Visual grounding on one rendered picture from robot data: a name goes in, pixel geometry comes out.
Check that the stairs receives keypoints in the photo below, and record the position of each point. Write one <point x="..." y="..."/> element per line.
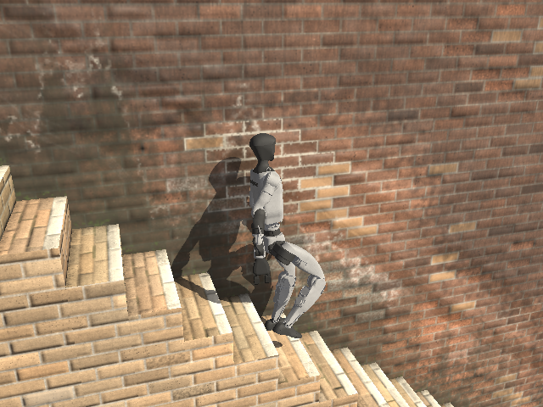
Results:
<point x="82" y="325"/>

